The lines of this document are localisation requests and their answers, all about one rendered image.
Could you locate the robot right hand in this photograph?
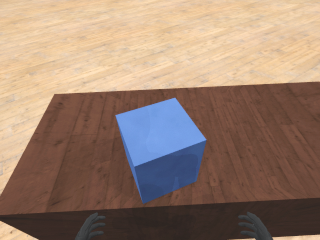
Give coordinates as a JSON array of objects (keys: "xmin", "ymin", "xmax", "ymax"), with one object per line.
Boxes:
[{"xmin": 238, "ymin": 211, "xmax": 273, "ymax": 240}]

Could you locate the robot left hand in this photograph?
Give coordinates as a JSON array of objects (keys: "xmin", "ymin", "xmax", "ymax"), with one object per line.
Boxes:
[{"xmin": 75, "ymin": 212, "xmax": 106, "ymax": 240}]

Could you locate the pedestal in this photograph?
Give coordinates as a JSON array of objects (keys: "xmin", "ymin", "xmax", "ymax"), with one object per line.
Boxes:
[{"xmin": 0, "ymin": 81, "xmax": 320, "ymax": 240}]

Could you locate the carton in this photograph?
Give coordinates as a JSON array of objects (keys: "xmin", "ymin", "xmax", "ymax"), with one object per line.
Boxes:
[{"xmin": 115, "ymin": 98, "xmax": 207, "ymax": 204}]

